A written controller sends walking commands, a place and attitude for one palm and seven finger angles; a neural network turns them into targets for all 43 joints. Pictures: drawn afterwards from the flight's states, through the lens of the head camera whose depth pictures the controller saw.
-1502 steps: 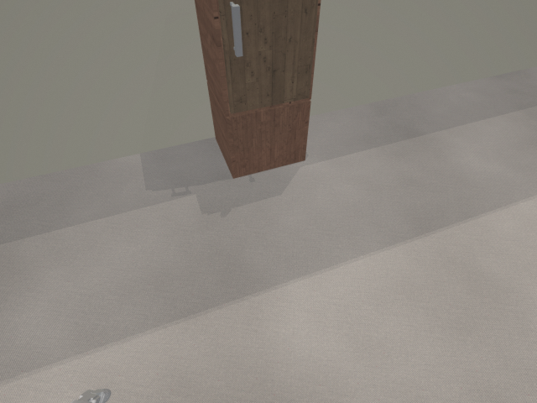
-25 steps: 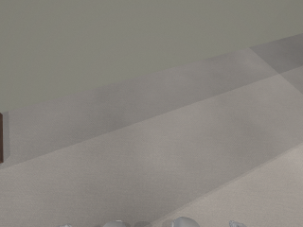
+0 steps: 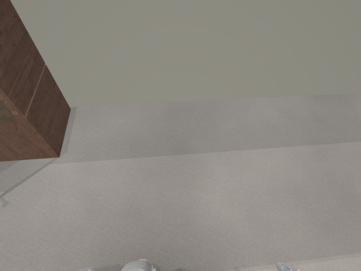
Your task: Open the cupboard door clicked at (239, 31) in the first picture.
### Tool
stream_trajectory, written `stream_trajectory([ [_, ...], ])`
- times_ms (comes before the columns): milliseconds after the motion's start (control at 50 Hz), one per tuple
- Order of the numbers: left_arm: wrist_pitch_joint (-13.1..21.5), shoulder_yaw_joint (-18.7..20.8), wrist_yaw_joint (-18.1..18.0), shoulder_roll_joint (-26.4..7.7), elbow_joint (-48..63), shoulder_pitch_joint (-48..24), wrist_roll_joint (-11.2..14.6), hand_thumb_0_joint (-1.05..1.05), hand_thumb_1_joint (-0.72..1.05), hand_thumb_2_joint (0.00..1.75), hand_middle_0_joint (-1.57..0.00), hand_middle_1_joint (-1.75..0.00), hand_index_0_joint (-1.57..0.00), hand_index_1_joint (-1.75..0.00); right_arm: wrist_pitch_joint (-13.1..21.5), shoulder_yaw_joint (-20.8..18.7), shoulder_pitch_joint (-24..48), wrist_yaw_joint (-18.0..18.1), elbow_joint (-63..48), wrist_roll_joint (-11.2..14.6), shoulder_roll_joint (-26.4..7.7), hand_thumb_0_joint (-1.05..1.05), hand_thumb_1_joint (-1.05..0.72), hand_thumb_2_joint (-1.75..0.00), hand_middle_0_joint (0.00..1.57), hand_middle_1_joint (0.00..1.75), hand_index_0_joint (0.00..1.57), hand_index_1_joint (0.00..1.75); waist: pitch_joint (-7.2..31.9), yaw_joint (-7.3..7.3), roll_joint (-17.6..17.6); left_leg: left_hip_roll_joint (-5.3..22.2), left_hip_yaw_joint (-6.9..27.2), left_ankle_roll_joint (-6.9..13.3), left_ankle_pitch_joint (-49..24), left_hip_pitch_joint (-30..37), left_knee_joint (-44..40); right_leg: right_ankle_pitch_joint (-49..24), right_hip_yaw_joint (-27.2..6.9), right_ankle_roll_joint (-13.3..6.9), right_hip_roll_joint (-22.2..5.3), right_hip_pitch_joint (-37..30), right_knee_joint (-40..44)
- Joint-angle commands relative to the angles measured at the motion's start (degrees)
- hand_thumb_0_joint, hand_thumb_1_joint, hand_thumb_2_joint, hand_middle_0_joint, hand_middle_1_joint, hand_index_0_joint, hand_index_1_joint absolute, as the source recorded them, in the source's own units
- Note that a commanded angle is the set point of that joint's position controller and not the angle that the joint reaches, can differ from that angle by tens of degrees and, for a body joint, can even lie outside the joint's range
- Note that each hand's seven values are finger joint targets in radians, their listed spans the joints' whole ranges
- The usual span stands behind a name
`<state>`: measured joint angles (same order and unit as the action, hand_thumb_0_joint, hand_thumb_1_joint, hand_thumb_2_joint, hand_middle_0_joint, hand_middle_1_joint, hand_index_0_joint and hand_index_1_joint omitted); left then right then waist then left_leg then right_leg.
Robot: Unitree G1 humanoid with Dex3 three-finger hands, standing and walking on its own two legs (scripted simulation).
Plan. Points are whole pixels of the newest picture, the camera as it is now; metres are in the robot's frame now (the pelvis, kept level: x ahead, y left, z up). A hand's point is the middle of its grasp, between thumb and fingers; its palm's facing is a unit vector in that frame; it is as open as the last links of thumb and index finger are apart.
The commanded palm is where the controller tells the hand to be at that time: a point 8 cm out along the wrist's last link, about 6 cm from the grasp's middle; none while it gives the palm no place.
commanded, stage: turn to face it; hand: left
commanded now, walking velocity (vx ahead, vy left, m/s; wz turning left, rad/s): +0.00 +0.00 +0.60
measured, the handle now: out of the picture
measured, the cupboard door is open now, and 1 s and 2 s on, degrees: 41 41 41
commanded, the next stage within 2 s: take the last steps up to it in 1.24 s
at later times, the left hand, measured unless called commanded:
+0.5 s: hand out of the picture +0.07 +0.20 -0.14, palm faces +0.28 -0.92 -0.29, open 7.4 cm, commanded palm none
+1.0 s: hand out of the picture -0.04 +0.21 -0.16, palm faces +0.57 -0.78 -0.26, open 7.4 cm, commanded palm none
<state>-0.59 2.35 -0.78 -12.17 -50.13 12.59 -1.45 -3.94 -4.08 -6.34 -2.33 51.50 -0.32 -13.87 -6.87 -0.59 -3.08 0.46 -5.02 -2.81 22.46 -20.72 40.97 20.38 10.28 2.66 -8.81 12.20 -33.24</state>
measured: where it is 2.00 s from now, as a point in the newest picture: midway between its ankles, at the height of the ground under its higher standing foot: outside the picture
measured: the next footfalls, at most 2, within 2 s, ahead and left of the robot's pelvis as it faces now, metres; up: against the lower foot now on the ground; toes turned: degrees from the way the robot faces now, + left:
left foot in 0.04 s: +0.05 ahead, +0.12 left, +0.00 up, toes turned +6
right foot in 0.40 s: +0.08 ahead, -0.15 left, +0.00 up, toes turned +12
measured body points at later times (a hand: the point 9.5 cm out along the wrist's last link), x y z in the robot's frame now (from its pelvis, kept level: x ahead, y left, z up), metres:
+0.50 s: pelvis +0.02 -0.03 +0.00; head +0.06 -0.04 +0.45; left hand +0.06 +0.24 -0.12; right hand +0.15 -0.27 -0.15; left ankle -0.02 +0.09 -0.67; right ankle +0.04 -0.16 -0.73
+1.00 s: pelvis +0.02 -0.02 +0.01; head +0.05 +0.02 +0.45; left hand -0.07 +0.25 -0.14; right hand +0.23 -0.18 -0.12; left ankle -0.01 +0.09 -0.73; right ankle +0.10 -0.16 -0.67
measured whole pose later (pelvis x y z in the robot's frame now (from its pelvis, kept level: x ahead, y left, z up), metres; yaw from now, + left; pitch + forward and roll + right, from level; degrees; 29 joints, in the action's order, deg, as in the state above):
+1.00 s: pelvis +0.02 -0.02 +0.01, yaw +34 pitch +1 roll -1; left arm -3.2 4.2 -0.6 -15.5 -51.3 9.7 -0.9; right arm -2.1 -2.5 -9.4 -0.4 52.0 -1.3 -12.0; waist -5.0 0.0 -1.1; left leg -1.0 2.5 1.5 11.8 -17.3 28.4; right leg 24.6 0.7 4.5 -4.0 25.8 -54.7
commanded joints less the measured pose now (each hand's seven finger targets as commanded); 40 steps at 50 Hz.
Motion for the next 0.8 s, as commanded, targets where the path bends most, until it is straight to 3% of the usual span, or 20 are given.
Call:
stream_trajectory([
  [0, 0.1, 3.3, 0.2, -7.7, 5.7, 1.3, 1.2, 0.00, 0.90, 0.90, -0.20, -0.30, -0.20, -0.30, 3.1, -3.2, -8.8, 1.0, -3.5, -1.2, -14.2, 0.00, -0.90, -0.90, 0.20, 0.30, 0.20, 0.30, 14.8, -4.00, 18.6, 19.1, 26.0, 11.3, -37.6, 24.4, -17.7, 6.6, 0.4, 2.8, 0.1, 18.0, -22.1],
  [20, -0.4, 2.4, -0.1, -7.3, 7.7, -2.7, 0.6, 0.00, 0.90, 0.90, -0.20, -0.30, -0.20, -0.30, 2.5, -3.7, -12.4, 1.5, -2.4, -1.0, -17.1, 0.00, -0.90, -0.90, 0.20, 0.30, 0.20, 0.30, 14.6, -5.68, 18.1, 25.3, 30.8, 17.5, -41.8, 22.0, -19.0, 19.9, -5.8, 2.2, 2.0, 21.7, -30.0],
  [40, -0.9, 2.5, -0.6, -7.5, 7.8, -6.0, 0.4, 0.00, 0.90, 0.90, -0.20, -0.30, -0.20, -0.30, 2.8, -3.4, -12.5, 2.2, -2.3, -1.1, -15.5, 0.00, -0.90, -0.90, 0.20, 0.30, 0.20, 0.30, 13.9, -5.59, 14.6, 22.9, 30.7, 17.4, -37.0, 19.8, -18.9, 16.8, -9.1, 1.9, 1.8, 23.3, -33.6],
  [80, -0.8, 2.8, -0.3, -7.2, 5.8, -6.3, 0.6, 0.00, 0.90, 0.90, -0.20, -0.30, -0.20, -0.30, 3.0, -2.6, -7.0, 3.2, -3.6, -1.2, -12.3, 0.00, -0.90, -0.90, 0.20, 0.30, 0.20, 0.30, 10.4, -3.18, 14.4, 17.6, 25.4, 14.7, -32.8, 13.6, -20.1, 9.4, -11.6, 2.1, 1.7, 22.7, -34.9],
  [140, -1.1, 2.8, 0.3, -6.4, 3.9, -3.4, 0.6, 0.00, 0.90, 0.90, -0.20, -0.30, -0.20, -0.30, 3.5, -1.8, -4.2, 3.4, -4.0, -1.1, -10.6, 0.00, -0.90, -0.90, 0.20, 0.30, 0.20, 0.30, 11.3, -0.56, 11.3, 13.0, 18.9, 12.1, -35.3, 14.1, -19.1, 4.4, -10.6, 2.3, 3.1, 19.1, -29.4],
  [280, -0.8, 2.4, 0.2, -6.0, 4.8, -3.8, 0.9, 0.00, 0.90, 0.90, -0.20, -0.30, -0.20, -0.30, 2.5, -2.7, -3.4, 2.9, -3.6, -1.4, -11.3, 0.00, -0.90, -0.90, 0.20, 0.30, 0.20, 0.30, 10.4, -0.50, 13.3, 10.7, 23.2, 11.4, -29.2, 8.3, -18.4, 3.7, -8.3, 1.3, 8.1, 7.2, -8.8],
  [320, -0.2, 2.8, -0.1, -6.6, 4.1, -0.5, 1.1, 0.00, 0.90, 0.90, -0.20, -0.30, -0.20, -0.30, 2.3, -2.9, -1.8, 2.8, -4.2, -0.9, -10.8, 0.00, -0.90, -0.90, 0.20, 0.30, 0.20, 0.30, 11.3, 1.42, 12.0, 8.7, 23.6, 9.6, -27.2, 4.0, -15.5, -3.2, -7.9, 0.8, 8.8, -1.4, 1.8],
  [340, 0.4, 3.2, -0.4, -8.3, 3.9, 1.9, 0.9, 0.00, 0.90, 0.90, -0.20, -0.30, -0.20, -0.30, 2.3, -2.8, -1.1, 2.6, -4.6, -0.5, -9.6, 0.00, -0.90, -0.90, 0.20, 0.30, 0.20, 0.30, 11.8, 2.80, 8.8, 6.4, 22.6, 7.3, -22.6, -0.3, -12.2, -7.7, -9.8, 0.2, 6.6, -8.0, 9.6],
  [360, 0.8, 4.3, -0.9, -12.6, 3.6, 3.7, 0.1, 0.00, 0.90, 0.90, -0.20, -0.30, -0.20, -0.30, 2.3, -2.5, -1.3, 2.2, -5.5, 0.0, -6.5, 0.00, -0.90, -0.90, 0.20, 0.30, 0.20, 0.30, 12.2, 3.78, -2.7, 0.2, 15.9, 3.4, -7.4, -10.7, -2.7, -7.1, -21.5, -3.4, -5.6, -15.6, 16.1],
  [380, 0.8, 4.5, -1.0, -15.9, 4.0, 3.3, -0.5, 0.00, 0.90, 0.90, -0.20, -0.30, -0.20, -0.30, 2.3, -2.2, -0.5, 1.9, -6.8, -0.1, -5.0, 0.00, -0.90, -0.90, 0.20, 0.30, 0.20, 0.30, 10.3, 4.14, -12.8, -5.2, 7.0, 0.4, 12.3, -14.2, 12.0, -12.3, -31.3, -10.7, -18.8, -11.4, 18.6],
  [400, 0.8, 3.9, -1.2, -14.2, 4.4, 1.8, 0.0, 0.00, 0.90, 0.90, -0.20, -0.30, -0.20, -0.30, 1.9, -2.4, -0.4, 1.6, -6.4, -0.7, -6.1, 0.00, -0.90, -0.90, 0.20, 0.30, 0.20, 0.30, 8.4, 3.23, -9.7, -2.2, 9.0, 0.9, 11.7, -13.4, 22.5, -14.5, -28.4, -13.0, -18.4, -5.7, 17.5],
  [420, 0.9, 3.4, -1.3, -12.0, 4.7, -0.6, 0.2, 0.00, 0.90, 0.90, -0.20, -0.30, -0.20, -0.30, 1.3, -2.5, -0.3, 1.6, -5.2, -0.7, -5.7, 0.00, -0.90, -0.90, 0.20, 0.30, 0.20, 0.30, 7.3, 1.57, -12.5, -0.8, 9.1, 0.4, 9.1, -14.5, 28.1, -17.9, -25.7, -12.2, -14.8, -4.4, 16.3],
  [460, 0.7, 2.6, -1.3, -9.2, 5.5, -4.2, 0.2, 0.00, 0.90, 0.90, -0.20, -0.30, -0.20, -0.30, 0.8, -2.1, -1.1, 0.9, -4.1, -0.6, -5.0, 0.00, -0.90, -0.90, 0.20, 0.30, 0.20, 0.30, 5.8, -0.19, -11.5, 1.2, 6.7, -0.6, 4.4, -12.8, 28.2, -26.2, -14.1, -10.2, -10.3, -3.6, 13.9],
  [480, 0.9, 2.6, -1.2, -9.2, 5.5, -3.6, 0.1, 0.00, 0.90, 0.90, -0.20, -0.30, -0.20, -0.30, 0.7, -1.8, -0.4, 0.7, -4.0, -0.5, -4.3, 0.00, -0.90, -0.90, 0.20, 0.30, 0.20, 0.30, 5.4, 0.02, -10.0, 1.1, 5.1, -0.9, 3.8, -11.3, 25.3, -28.2, -11.6, -9.6, -9.8, -2.9, 13.6],
  [580, 0.9, 3.6, -0.9, -12.3, 3.5, 1.4, -0.2, 0.00, 0.90, 0.90, -0.20, -0.30, -0.20, -0.30, 1.2, -0.7, 3.5, 0.1, -4.9, -0.1, -2.2, 0.00, -0.90, -0.90, 0.20, 0.30, 0.20, 0.30, 6.3, 2.92, -8.0, 0.1, -0.2, -0.7, 4.4, -5.6, 6.9, -33.9, -8.0, -9.1, -11.4, -7.4, 10.2],
  [660, 0.6, 4.2, -0.4, -13.1, 2.9, 1.4, 0.3, 0.00, 0.90, 0.90, -0.20, -0.30, -0.20, -0.30, 2.0, -0.8, -1.4, 0.5, -4.1, -0.3, -4.2, 0.00, -0.90, -0.90, 0.20, 0.30, 0.20, 0.30, 9.3, 0.18, -7.3, -0.9, -1.4, 0.8, -5.9, 5.8, -10.0, -31.4, -4.0, -5.1, -10.6, -4.5, 1.3],
  [680, 0.3, 4.1, -0.2, -12.0, 3.5, 0.8, 0.8, 0.00, 0.90, 0.90, -0.20, -0.30, -0.20, -0.30, 2.5, -1.6, -5.0, 0.6, -3.5, -0.6, -7.0, 0.00, -0.90, -0.90, 0.20, 0.30, 0.20, 0.30, 11.8, -2.10, -0.5, 2.0, 2.6, 2.5, -15.2, 15.1, -15.3, -26.2, -1.5, -2.3, -9.2, 1.9, -6.9],
  [700, 0.0, 3.3, 0.3, -7.8, 5.7, 0.8, 1.2, 0.00, 0.90, 0.90, -0.20, -0.30, -0.20, -0.30, 3.0, -3.3, -9.5, 1.0, -3.1, -1.2, -14.2, 0.00, -0.90, -0.90, 0.20, 0.30, 0.20, 0.30, 14.7, -4.24, 18.5, 18.6, 25.4, 10.8, -34.7, 24.0, -17.8, 5.1, 0.9, 2.5, -0.5, 17.4, -21.2],
  [720, -0.5, 2.3, 0.0, -7.1, 7.7, -3.1, 0.6, 0.00, 0.90, 0.90, -0.20, -0.30, -0.20, -0.30, 2.5, -3.8, -13.1, 1.6, -2.1, -1.0, -17.1, 0.00, -0.90, -0.90, 0.20, 0.30, 0.20, 0.30, 14.6, -5.77, 18.4, 25.1, 31.1, 17.1, -41.3, 22.2, -19.3, 19.8, -5.4, 2.1, 1.9, 21.8, -29.5],
  [780, -1.0, 2.8, -0.2, -7.2, 5.5, -6.4, 0.5, 0.00, 0.90, 0.90, -0.20, -0.30, -0.20, -0.30, 3.1, -2.5, -7.5, 3.2, -3.3, -1.2, -12.4, 0.00, -0.90, -0.90, 0.20, 0.30, 0.20, 0.30, 10.4, -3.17, 14.3, 17.4, 25.3, 14.3, -29.2, 12.8, -21.0, 8.9, -11.6, 1.8, 1.6, 22.2, -34.9],
])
